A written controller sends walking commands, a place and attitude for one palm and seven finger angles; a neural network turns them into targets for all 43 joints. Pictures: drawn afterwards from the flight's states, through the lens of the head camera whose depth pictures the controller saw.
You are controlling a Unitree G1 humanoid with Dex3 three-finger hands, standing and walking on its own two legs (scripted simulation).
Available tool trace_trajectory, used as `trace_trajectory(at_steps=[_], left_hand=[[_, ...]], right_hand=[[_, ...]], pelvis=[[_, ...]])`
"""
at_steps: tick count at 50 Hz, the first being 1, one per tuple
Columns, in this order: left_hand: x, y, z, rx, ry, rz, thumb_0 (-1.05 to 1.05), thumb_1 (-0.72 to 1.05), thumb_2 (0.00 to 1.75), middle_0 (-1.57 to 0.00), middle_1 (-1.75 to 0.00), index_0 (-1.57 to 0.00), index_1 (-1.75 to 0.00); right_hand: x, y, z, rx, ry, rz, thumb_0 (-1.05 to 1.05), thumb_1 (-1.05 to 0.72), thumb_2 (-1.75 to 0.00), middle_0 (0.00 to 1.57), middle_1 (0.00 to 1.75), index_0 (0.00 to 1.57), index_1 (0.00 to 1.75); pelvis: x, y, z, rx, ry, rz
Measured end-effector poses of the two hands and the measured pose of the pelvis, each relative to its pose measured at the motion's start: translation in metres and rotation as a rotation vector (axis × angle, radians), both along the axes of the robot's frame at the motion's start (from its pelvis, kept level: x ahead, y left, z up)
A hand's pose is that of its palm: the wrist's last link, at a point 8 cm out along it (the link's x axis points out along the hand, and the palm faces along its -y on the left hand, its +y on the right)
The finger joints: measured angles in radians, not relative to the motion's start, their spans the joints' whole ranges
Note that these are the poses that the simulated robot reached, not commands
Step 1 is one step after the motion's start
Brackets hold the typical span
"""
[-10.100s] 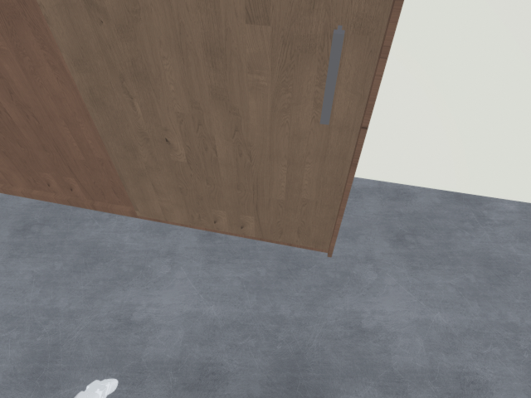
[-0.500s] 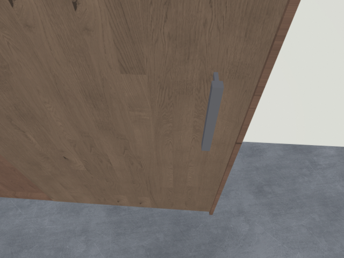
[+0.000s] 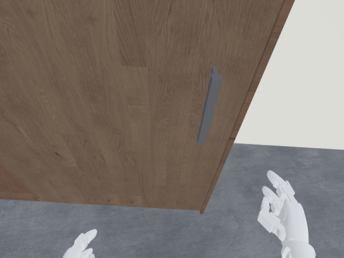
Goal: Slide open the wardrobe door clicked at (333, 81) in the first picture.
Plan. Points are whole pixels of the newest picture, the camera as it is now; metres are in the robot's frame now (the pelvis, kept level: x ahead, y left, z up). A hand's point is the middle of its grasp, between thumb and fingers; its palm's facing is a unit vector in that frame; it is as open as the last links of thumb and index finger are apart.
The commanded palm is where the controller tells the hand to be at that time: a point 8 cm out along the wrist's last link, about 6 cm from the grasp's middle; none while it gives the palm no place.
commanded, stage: raise the hand with hooked fingers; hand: right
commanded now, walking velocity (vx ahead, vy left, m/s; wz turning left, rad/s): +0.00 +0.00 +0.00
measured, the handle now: (207, 109) +0.48 -0.05 +0.09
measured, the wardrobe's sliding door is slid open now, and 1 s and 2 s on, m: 0.00 0.00 0.00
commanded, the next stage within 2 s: move the hooked fingers beside the handle in 1.88 s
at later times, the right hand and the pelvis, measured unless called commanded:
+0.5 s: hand (260, 230) +0.20 -0.16 +0.02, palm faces -0.13 +0.99 -0.09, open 10.4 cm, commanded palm +0.17 -0.24 +0.03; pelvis -0.03 +0.04 -0.05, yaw -1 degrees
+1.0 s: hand (307, 201) +0.25 -0.25 +0.08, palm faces +0.03 +1.00 -0.07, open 13.3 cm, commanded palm +0.22 -0.30 +0.08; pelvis +0.00 -0.01 -0.02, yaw +1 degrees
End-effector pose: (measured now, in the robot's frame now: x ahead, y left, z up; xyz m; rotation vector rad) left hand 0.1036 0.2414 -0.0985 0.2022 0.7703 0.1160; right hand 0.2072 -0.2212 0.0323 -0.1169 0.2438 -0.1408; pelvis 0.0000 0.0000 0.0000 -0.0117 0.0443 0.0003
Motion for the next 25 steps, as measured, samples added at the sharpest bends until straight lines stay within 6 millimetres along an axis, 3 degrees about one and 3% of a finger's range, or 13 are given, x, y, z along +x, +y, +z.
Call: trace_trajectory(at_steps=[3,6,11,13,16,20,25], left_hand=[[0.029,0.012,0.016,0.027,-0.136,-0.028,0.02,0.91,0.9,-0.2,-0.3,-0.21,-0.3],[0.053,0.026,0.028,0.066,-0.238,-0.054,0.02,0.91,0.9,-0.2,-0.3,-0.21,-0.3],[0.079,0.041,0.03,0.104,-0.304,-0.087,0.01,0.91,0.9,-0.2,-0.3,-0.21,-0.3],[0.084,0.04,0.026,0.108,-0.306,-0.102,0.01,0.91,0.9,-0.2,-0.3,-0.2,-0.3],[0.083,0.032,0.013,0.095,-0.286,-0.131,0.01,0.91,0.9,-0.2,-0.3,-0.2,-0.3],[0.071,0.017,-0.009,0.051,-0.233,-0.159,0.01,0.91,0.9,-0.2,-0.3,-0.2,-0.3],[0.042,0.008,-0.024,-0.007,-0.149,-0.096,0.02,0.9,0.9,-0.2,-0.3,-0.21,-0.3]], right_hand=[[0.013,0.024,0.011,0.105,-0.229,0.136,0.02,-0.8,-0.84,0.2,0.39,0.2,0.39],[-0.003,0.035,-0.011,0.148,-0.284,0.239,0.01,-0.72,-0.81,0.21,0.43,0.21,0.43],[-0.062,0.013,-0.065,0.138,-0.08,0.128,0.01,-0.59,-0.77,0.23,0.51,0.23,0.5],[-0.082,-0.001,-0.064,0.101,-0.074,0.038,0.01,-0.54,-0.75,0.23,0.54,0.23,0.53],[-0.094,-0.016,-0.037,0.031,-0.195,-0.031,0.02,-0.47,-0.72,0.24,0.58,0.23,0.58],[-0.075,-0.01,0.001,-0.012,-0.366,0.08,0.01,-0.38,-0.68,0.24,0.64,0.23,0.63],[-0.019,0.003,-0.004,0.044,-0.208,0.279,0.01,-0.26,-0.63,0.25,0.71,0.24,0.71]], pelvis=[[-0.01,0.008,-0.012,0.005,0.055,0.018],[-0.019,0.017,-0.029,0.002,0.091,0.033],[-0.028,0.03,-0.05,0.005,0.108,0.023],[-0.03,0.034,-0.055,0.016,0.107,0.011],[-0.031,0.039,-0.057,0.037,0.097,-0.009],[-0.032,0.043,-0.057,0.055,0.083,-0.029],[-0.03,0.044,-0.048,0.049,0.089,-0.023]])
